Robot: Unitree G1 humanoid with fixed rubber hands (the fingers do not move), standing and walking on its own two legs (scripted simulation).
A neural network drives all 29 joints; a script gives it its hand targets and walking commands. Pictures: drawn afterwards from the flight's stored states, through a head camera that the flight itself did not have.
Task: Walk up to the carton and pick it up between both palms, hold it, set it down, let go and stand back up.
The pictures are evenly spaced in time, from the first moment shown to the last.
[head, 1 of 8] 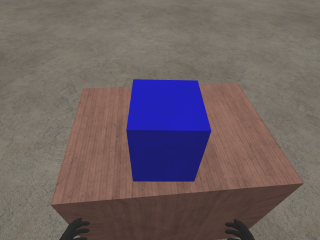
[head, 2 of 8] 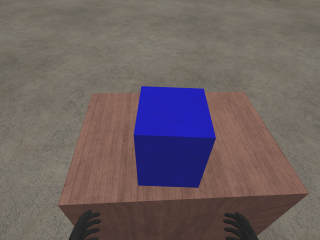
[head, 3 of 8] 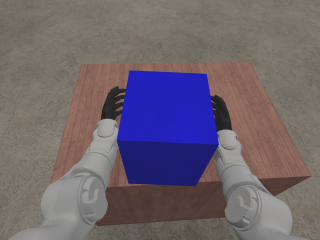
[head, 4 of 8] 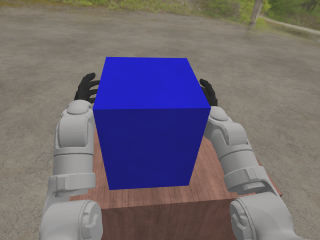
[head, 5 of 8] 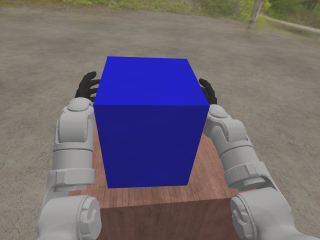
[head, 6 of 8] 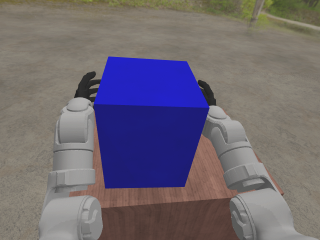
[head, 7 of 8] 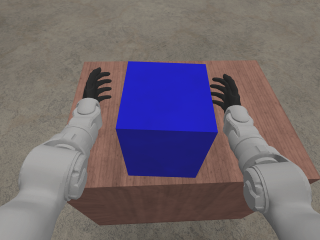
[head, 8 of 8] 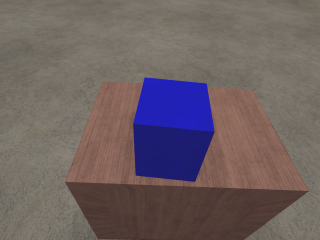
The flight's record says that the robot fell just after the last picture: no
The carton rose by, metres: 0.22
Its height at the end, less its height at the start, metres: +0.00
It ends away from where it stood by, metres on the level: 0.03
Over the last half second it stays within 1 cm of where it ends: yes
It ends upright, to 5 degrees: yes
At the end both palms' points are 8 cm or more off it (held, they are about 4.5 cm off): yes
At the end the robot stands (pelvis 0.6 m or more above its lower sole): yes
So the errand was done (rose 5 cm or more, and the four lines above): yes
